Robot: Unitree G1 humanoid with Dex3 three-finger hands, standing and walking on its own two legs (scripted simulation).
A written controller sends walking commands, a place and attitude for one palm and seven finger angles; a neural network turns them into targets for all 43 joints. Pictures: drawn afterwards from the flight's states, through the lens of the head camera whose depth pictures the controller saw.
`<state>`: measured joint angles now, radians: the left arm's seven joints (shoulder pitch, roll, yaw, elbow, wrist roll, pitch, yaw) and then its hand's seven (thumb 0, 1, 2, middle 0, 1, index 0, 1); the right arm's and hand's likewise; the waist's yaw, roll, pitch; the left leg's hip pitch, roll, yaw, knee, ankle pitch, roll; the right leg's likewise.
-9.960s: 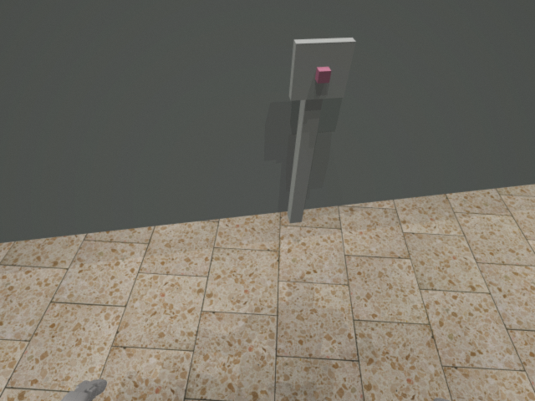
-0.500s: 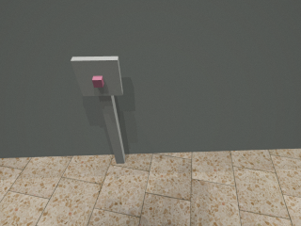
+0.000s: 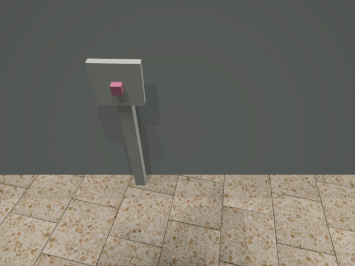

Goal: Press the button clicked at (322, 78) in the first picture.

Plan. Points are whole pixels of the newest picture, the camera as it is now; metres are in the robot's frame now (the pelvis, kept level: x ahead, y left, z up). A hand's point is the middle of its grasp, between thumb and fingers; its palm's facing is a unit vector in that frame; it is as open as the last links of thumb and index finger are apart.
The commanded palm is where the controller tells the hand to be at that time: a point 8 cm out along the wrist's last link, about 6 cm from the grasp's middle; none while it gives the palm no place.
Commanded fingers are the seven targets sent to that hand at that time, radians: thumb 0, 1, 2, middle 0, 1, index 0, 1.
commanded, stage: look again from close up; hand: left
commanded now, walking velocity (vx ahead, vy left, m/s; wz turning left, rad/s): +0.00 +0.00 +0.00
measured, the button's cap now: (117, 88) +0.67 +0.26 +0.01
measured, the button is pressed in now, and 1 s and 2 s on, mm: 0 0 0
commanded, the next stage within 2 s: shuffle to correct the standing spot in 0.58 s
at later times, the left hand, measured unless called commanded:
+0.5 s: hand out of the picture +0.06 +0.17 -0.17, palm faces +0.01 -0.98 -0.18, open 7.4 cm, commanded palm none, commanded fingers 0.00 0.90 0.90 -0.20 -0.30 -0.20 -0.30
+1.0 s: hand out of the picture +0.08 +0.19 -0.18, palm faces +0.12 -0.98 -0.18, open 7.4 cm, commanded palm none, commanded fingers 0.00 0.90 0.90 -0.20 -0.30 -0.20 -0.30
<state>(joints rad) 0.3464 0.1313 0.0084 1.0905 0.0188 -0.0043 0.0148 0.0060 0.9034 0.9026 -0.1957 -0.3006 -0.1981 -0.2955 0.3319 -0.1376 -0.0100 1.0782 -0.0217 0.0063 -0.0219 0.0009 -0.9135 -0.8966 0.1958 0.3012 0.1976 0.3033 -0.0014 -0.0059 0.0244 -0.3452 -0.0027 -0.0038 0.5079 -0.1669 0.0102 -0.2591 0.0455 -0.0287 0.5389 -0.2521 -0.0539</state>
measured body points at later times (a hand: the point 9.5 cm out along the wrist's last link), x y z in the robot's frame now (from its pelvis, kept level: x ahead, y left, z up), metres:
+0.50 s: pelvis +0.06 +0.01 +0.01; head +0.08 +0.00 +0.46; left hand +0.06 +0.22 -0.15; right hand +0.05 -0.21 -0.16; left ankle +0.09 +0.12 -0.73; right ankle +0.02 -0.09 -0.73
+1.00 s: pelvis +0.14 +0.02 -0.01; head +0.15 +0.04 +0.44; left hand +0.08 +0.25 -0.17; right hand +0.17 -0.21 -0.15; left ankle +0.15 +0.13 -0.72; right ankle +0.02 -0.09 -0.73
